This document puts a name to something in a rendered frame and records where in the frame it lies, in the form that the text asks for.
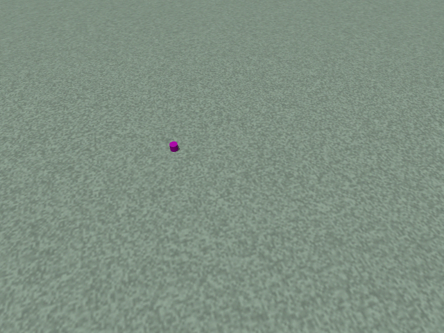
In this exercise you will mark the tin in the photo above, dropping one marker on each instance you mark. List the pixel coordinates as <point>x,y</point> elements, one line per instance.
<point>173,146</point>

